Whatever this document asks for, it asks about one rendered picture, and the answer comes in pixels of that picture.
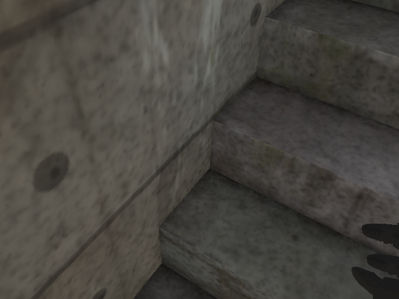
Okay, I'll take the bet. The robot right hand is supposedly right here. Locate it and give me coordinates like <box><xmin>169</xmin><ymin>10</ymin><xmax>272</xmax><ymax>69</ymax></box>
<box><xmin>352</xmin><ymin>223</ymin><xmax>399</xmax><ymax>299</ymax></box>

